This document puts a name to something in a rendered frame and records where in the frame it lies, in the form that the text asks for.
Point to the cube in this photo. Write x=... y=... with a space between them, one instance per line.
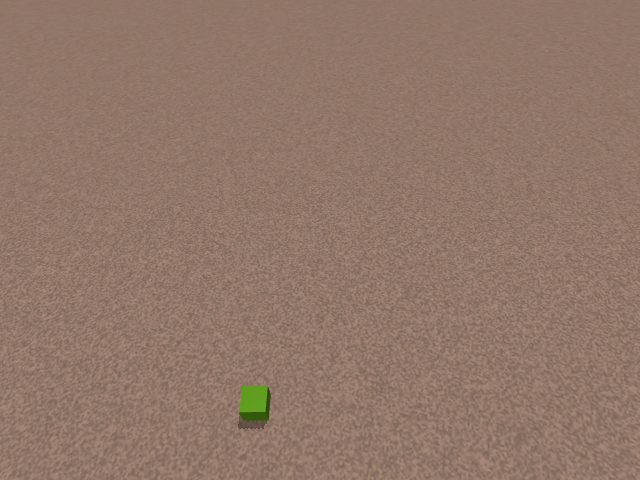
x=255 y=403

